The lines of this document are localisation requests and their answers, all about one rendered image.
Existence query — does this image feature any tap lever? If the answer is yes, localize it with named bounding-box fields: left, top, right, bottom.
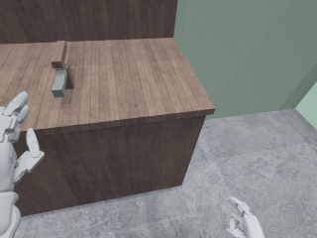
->
left=52, top=69, right=67, bottom=98

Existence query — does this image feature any left robot forearm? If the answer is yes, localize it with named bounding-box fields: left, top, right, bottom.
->
left=0, top=191, right=22, bottom=238

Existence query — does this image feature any counter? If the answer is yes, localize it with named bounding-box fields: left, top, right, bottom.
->
left=0, top=0, right=216, bottom=217

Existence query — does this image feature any robot left hand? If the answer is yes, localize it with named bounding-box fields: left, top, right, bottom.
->
left=0, top=91, right=45, bottom=192

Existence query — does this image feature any robot right hand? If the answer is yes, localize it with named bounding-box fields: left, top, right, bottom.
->
left=226, top=196, right=265, bottom=238

